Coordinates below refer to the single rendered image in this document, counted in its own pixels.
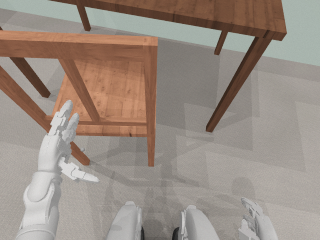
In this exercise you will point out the chair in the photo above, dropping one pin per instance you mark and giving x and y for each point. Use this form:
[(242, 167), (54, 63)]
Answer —
[(110, 79)]

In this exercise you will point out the robot left forearm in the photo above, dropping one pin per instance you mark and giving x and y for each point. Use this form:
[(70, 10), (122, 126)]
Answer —
[(41, 199)]

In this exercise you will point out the robot left shin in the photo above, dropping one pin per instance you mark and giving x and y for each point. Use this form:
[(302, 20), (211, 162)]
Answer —
[(137, 235)]

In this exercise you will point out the left robot hand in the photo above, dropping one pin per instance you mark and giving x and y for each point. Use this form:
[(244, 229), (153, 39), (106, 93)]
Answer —
[(57, 142)]

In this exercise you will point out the robot shin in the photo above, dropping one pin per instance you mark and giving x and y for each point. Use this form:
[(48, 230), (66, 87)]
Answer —
[(180, 237), (137, 235)]

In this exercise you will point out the robot right shin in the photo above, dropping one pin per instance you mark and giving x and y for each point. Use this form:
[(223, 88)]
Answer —
[(180, 237)]

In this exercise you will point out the right robot hand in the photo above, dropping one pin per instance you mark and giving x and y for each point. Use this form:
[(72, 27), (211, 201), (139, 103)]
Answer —
[(261, 227)]

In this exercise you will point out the table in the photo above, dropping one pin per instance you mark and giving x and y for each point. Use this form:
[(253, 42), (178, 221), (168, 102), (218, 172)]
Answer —
[(263, 19)]

